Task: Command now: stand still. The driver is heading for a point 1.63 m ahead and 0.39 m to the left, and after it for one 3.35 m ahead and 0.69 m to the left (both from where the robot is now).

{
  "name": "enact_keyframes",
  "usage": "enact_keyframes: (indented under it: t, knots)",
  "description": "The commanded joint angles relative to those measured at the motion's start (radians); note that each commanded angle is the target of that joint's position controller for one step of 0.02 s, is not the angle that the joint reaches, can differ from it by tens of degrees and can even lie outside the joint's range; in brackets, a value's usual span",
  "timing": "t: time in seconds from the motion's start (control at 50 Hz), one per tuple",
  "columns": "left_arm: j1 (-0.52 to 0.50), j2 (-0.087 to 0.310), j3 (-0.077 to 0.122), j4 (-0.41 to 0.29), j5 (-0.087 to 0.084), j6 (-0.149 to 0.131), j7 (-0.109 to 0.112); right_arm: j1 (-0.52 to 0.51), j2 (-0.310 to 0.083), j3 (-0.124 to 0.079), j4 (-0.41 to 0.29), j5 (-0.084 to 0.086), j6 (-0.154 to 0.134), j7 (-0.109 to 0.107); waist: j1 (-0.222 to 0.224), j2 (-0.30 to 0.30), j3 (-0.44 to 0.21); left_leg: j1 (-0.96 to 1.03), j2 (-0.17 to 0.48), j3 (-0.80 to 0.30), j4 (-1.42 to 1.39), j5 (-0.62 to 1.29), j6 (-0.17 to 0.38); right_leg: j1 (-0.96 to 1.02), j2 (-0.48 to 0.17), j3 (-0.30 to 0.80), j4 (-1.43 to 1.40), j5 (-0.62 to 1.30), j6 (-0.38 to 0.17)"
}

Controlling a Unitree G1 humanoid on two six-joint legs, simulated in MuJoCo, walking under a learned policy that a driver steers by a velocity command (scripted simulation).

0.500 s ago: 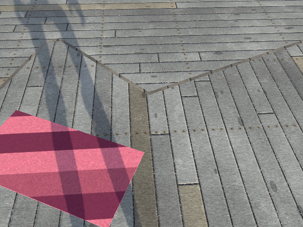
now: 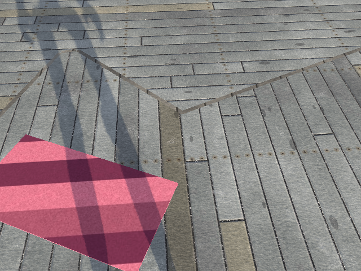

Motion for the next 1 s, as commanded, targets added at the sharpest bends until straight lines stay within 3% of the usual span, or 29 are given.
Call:
enact_keyframes:
  t: [0.02,0.32,0.6,0.62,0.64,0.68,0.7,0.72,0.74,0.78,0.82,0.84,0.86,0.88,0.9,0.92,0.94,0.98,1.0]
  knots:
    - [0.001,0.106,0.024,-0.018,-0.001,-0.010,0.006,0.002,-0.104,-0.023,-0.027,0.001,-0.011,-0.005,0.001,0.007,-0.028,-0.022,0.042,-0.047,-0.102,0.176,0.017,0.030,-0.040,0.042,-0.079,0.216,-0.022]
    - [0.016,0.096,0.018,0.115,-0.003,-0.009,0.013,0.032,-0.097,-0.017,0.086,0.004,-0.008,-0.012,0.001,0.005,-0.005,-0.015,0.032,-0.043,-0.136,0.158,0.026,0.033,-0.033,0.021,-0.110,0.194,-0.012]
    - [0.048,0.080,0.003,0.188,-0.004,-0.012,0.016,0.062,-0.084,-0.008,0.151,0.006,-0.003,-0.013,0.000,0.007,0.010,-0.015,0.026,-0.046,-0.156,0.144,0.034,0.020,-0.030,0.007,-0.126,0.171,-0.004]
    - [0.068,0.068,-0.001,0.200,-0.004,-0.011,0.017,0.081,-0.080,-0.007,0.163,0.006,-0.001,-0.014,0.000,0.015,-0.013,-0.006,0.020,-0.043,-0.167,0.029,0.039,0.026,-0.014,-0.012,-0.118,0.077,-0.006]
    - [0.074,0.070,0.001,0.204,-0.011,-0.011,0.018,0.088,-0.101,-0.015,0.167,0.014,0.003,-0.018,-0.004,0.034,0.001,-0.016,0.018,-0.056,-0.179,-0.159,0.058,-0.005,0.016,-0.045,-0.078,-0.071,-0.014]
    - [0.043,0.071,0.002,0.182,-0.014,-0.024,0.016,0.117,-0.149,-0.031,0.165,0.026,0.003,-0.021,-0.026,0.104,0.070,-0.051,0.113,-0.202,-0.268,-0.491,0.129,-0.143,0.038,-0.082,0.043,-0.252,-0.032]
    - [0.020,0.048,-0.004,0.163,-0.015,-0.039,0.010,0.150,-0.181,-0.042,0.170,0.030,-0.005,-0.019,-0.037,0.166,0.089,-0.043,0.214,-0.344,-0.339,-0.581,0.183,-0.197,0.031,-0.102,0.143,-0.207,-0.035]
    - [0.009,0.044,-0.006,0.153,-0.020,-0.055,0.002,0.153,-0.201,-0.051,0.167,0.032,-0.014,-0.019,-0.037,0.190,0.115,-0.064,0.298,-0.457,-0.395,-0.588,0.233,-0.230,-0.007,-0.079,0.239,-0.161,-0.046]
    - [-0.002,0.053,-0.002,0.146,-0.025,-0.068,-0.007,0.142,-0.195,-0.052,0.160,0.027,-0.025,-0.017,-0.033,0.174,0.134,-0.071,0.333,-0.504,-0.416,-0.543,0.255,-0.268,-0.037,-0.052,0.306,-0.177,-0.059]
    - [0.006,0.052,-0.001,0.138,-0.036,-0.087,-0.019,0.097,-0.181,-0.051,0.136,0.032,-0.040,-0.009,-0.007,0.145,0.130,-0.046,0.328,-0.457,-0.400,-0.422,0.232,-0.283,-0.076,-0.031,0.262,-0.232,-0.086]
    - [0.080,0.047,0.005,0.171,-0.034,-0.101,-0.024,0.020,-0.181,-0.051,0.112,0.051,-0.039,-0.003,0.051,0.115,0.088,-0.130,0.220,-0.270,-0.337,-0.278,0.166,-0.044,-0.035,-0.100,0.008,-0.092,-0.095]
    - [0.159,0.045,0.012,0.212,-0.028,-0.102,-0.024,0.019,-0.179,-0.052,0.109,0.054,-0.033,-0.001,0.076,0.096,0.057,-0.191,0.165,-0.198,-0.270,-0.238,0.149,0.109,0.014,-0.143,-0.064,0.032,-0.078]
    - [0.239,0.053,0.020,0.243,-0.022,-0.098,-0.025,0.015,-0.156,-0.045,0.104,0.050,-0.033,0.001,0.098,0.055,0.036,-0.249,0.119,-0.141,-0.165,-0.186,0.128,0.212,0.012,-0.116,-0.088,0.051,-0.069]
    - [0.357,0.102,0.034,0.260,-0.021,-0.099,-0.021,-0.007,-0.086,-0.024,0.088,0.037,-0.040,0.009,0.136,-0.117,-0.008,-0.363,0.035,-0.029,0.131,-0.102,0.073,0.333,-0.152,0.135,-0.206,-0.080,-0.115]
    - [0.452,0.220,0.053,0.257,-0.023,-0.106,-0.029,-0.019,-0.045,-0.016,0.047,0.033,-0.058,0.006,0.145,-0.319,-0.024,-0.574,-0.062,0.028,0.412,-0.224,0.041,0.419,-0.369,0.560,-0.367,-0.230,-0.256]
    - [0.402,0.185,0.036,0.252,-0.006,-0.124,-0.033,-0.038,-0.076,-0.022,0.036,0.054,-0.071,0.007,0.111,-0.219,0.025,-0.659,-0.007,-0.074,0.610,-0.253,0.059,0.344,-0.438,0.683,-0.398,-0.363,-0.317]
    - [0.312,0.131,0.020,0.218,-0.010,-0.138,-0.035,-0.042,-0.094,-0.023,0.032,0.066,-0.083,0.016,0.073,-0.128,0.087,-0.730,0.047,-0.109,0.677,-0.141,0.080,0.320,-0.404,0.595,-0.398,-0.375,-0.288]
    - [0.215,0.107,0.004,0.179,-0.013,-0.142,-0.048,-0.037,-0.122,-0.035,0.048,0.043,-0.098,0.022,0.032,-0.065,0.089,-0.710,0.102,-0.087,0.624,0.038,0.088,0.286,-0.318,0.381,-0.404,-0.136,-0.207]
    - [0.214,0.068,-0.009,0.173,-0.009,-0.135,-0.050,-0.048,-0.135,-0.043,0.049,0.033,-0.097,0.027,0.029,-0.057,0.077,-0.667,0.116,-0.072,0.579,0.093,0.083,0.272,-0.272,0.280,-0.408,0.008,-0.173]
Velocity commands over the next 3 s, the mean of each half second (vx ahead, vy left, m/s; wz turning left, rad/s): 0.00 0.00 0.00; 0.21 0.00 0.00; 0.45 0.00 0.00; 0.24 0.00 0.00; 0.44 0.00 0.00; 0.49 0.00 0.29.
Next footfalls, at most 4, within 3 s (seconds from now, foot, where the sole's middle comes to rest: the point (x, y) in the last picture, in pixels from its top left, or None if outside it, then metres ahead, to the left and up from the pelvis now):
1.34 left None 0.44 0.11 -0.77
1.78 right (215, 240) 0.63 -0.10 -0.77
2.18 left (149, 238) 0.64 0.15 -0.77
2.70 right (205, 164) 1.00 -0.08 -0.77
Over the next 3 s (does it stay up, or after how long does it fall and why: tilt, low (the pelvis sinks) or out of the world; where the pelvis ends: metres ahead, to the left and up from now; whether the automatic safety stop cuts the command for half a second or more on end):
stays up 0.98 0.02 0.01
